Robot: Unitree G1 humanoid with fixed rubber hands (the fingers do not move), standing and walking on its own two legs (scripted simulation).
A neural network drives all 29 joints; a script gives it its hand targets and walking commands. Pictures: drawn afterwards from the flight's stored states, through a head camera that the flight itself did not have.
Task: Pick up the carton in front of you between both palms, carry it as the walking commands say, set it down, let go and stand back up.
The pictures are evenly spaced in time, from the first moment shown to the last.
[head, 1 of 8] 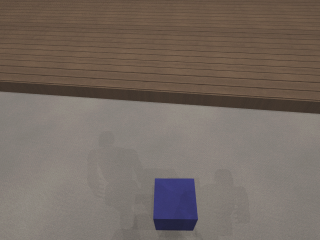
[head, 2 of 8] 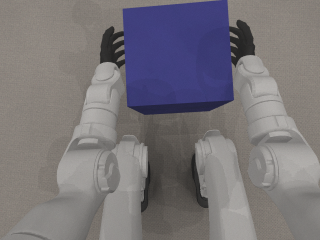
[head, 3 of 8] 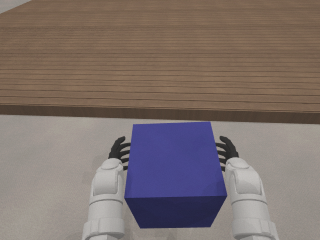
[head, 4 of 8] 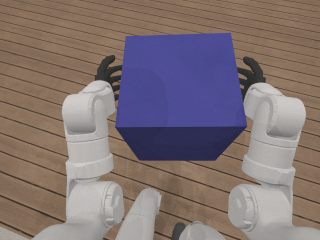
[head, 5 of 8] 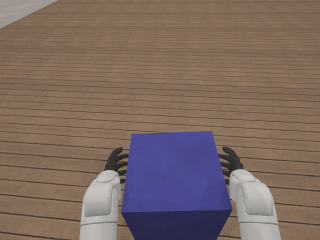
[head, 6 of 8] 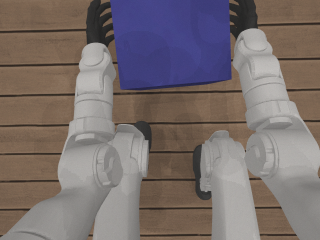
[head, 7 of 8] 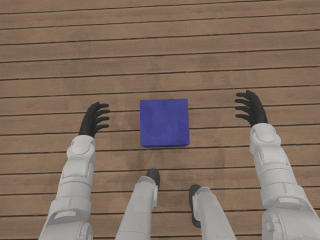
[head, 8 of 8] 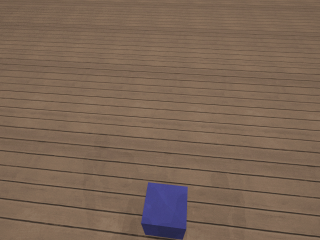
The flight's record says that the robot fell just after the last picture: no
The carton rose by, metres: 0.91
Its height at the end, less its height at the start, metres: +0.13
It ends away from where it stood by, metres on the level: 2.62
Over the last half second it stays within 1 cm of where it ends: yes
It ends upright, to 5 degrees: yes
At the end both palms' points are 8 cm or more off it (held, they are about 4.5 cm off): yes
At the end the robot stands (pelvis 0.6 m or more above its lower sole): yes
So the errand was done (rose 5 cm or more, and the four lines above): yes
